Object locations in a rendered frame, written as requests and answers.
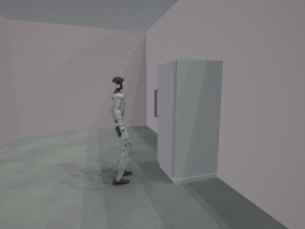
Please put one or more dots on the robot right shin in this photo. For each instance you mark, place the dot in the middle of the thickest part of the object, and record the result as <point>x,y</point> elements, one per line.
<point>124,161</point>

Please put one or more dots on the robot right hand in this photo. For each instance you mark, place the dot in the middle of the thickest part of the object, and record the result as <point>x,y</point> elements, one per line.
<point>125,137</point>

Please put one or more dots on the right robot forearm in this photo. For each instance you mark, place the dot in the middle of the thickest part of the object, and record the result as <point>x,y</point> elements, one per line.
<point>120,122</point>

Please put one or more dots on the handle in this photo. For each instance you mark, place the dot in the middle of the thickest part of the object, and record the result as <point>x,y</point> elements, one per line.
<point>155,103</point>

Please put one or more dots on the fridge door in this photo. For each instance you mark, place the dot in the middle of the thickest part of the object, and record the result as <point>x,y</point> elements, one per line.
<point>166,111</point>

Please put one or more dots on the left robot forearm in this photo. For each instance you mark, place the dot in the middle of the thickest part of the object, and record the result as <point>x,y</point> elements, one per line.
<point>113,118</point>

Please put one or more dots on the robot right thigh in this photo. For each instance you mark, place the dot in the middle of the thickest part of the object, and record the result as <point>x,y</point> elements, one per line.
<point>128,147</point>

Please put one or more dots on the right robot upper arm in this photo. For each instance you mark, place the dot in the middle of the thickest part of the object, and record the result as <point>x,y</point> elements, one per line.
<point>118,102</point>

